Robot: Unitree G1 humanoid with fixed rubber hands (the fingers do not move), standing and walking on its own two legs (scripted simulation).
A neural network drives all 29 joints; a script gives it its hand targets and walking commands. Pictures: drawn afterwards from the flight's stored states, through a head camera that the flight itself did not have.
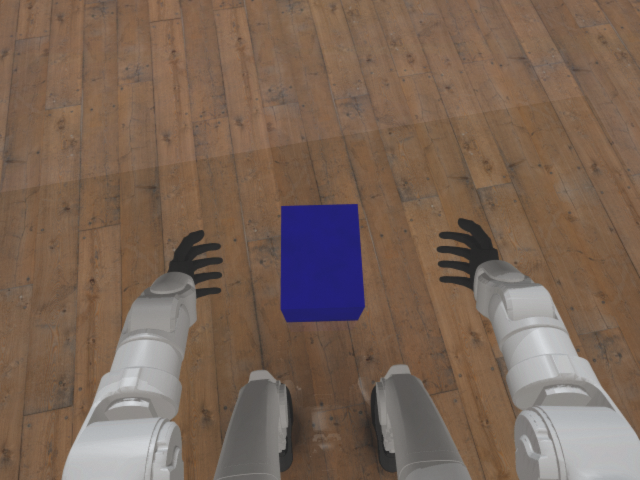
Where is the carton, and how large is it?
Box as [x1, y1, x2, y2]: [281, 204, 364, 321]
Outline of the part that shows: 357,204 281,206 281,310 286,321 351,320 358,318 364,307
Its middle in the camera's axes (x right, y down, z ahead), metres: +0.01 +0.06 +1.05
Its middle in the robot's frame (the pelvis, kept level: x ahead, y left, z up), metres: +0.55 -0.01 -0.58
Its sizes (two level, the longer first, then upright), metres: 0.272 0.200 0.185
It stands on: the floor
